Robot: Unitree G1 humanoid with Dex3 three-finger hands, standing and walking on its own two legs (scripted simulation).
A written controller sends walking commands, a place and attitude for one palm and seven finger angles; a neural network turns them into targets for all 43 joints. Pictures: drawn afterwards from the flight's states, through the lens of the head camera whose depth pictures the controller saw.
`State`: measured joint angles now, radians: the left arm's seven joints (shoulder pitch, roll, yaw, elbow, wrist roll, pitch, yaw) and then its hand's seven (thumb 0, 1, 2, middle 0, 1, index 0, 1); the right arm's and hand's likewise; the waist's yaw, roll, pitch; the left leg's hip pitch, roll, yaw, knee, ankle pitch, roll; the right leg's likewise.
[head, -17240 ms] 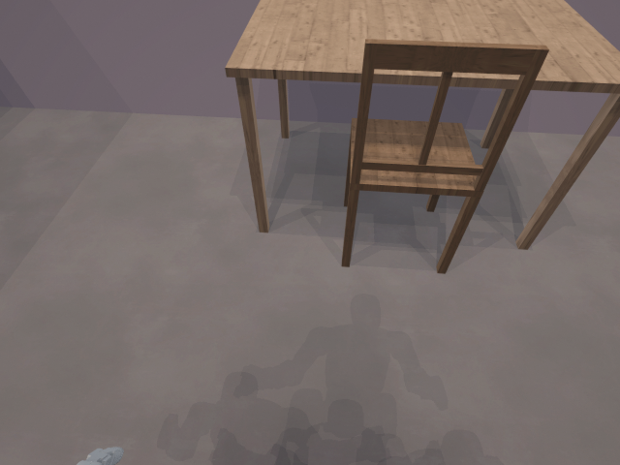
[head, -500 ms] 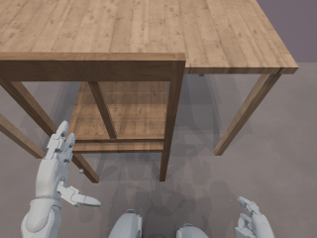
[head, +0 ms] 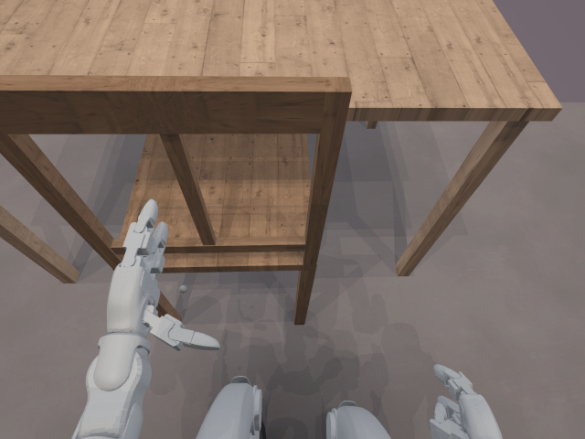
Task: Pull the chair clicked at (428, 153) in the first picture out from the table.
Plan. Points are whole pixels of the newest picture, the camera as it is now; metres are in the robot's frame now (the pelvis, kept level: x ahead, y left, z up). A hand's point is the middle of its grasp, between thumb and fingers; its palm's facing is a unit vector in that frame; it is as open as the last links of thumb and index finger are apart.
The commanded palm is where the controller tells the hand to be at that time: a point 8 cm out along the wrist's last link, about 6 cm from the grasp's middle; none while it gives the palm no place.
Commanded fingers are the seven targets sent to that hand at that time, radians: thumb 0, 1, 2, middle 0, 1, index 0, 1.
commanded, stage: aim the fingers beside a spindle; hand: left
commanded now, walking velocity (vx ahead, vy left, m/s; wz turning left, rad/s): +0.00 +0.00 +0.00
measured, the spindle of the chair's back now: (193, 197) +0.45 +0.17 +0.01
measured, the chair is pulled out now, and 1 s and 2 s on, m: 0.00 0.00 0.00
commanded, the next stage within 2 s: push the fingers through the gap in 0.92 s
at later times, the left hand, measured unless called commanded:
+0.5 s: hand (199, 274) +0.33 +0.14 +0.01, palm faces +0.07 -1.00 -0.04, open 16.9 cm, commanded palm +0.30 +0.20 +0.01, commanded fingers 0.00 -0.50 0.30 -0.06 -0.08 -0.06 -0.08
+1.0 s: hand (194, 272) +0.33 +0.15 +0.01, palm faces +0.08 -1.00 -0.04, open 16.9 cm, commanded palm +0.30 +0.20 +0.01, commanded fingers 0.00 -0.50 0.30 -0.06 -0.08 -0.06 -0.08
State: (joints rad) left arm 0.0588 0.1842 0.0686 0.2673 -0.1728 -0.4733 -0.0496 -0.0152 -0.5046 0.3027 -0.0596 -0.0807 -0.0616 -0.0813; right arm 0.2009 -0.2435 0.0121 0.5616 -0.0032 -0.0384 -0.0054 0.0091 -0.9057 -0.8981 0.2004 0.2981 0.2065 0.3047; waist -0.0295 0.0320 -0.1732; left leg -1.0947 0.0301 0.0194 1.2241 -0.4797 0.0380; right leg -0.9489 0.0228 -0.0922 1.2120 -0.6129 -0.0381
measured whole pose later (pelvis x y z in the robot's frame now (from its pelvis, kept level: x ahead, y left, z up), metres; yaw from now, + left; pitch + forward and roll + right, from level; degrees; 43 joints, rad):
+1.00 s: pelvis +0.00 -0.01 -0.01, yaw +0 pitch +22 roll -2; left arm -0.06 0.19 0.10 0.39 -0.16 -0.49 -0.02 -0.02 -0.50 0.30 -0.06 -0.08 -0.06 -0.08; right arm 0.19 -0.24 0.01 0.57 0.00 0.02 0.00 0.01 -0.91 -0.90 0.20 0.30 0.21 0.30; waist -0.04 0.03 -0.17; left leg -1.14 0.04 0.02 1.26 -0.49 0.03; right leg -1.00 0.03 -0.09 1.25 -0.63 -0.05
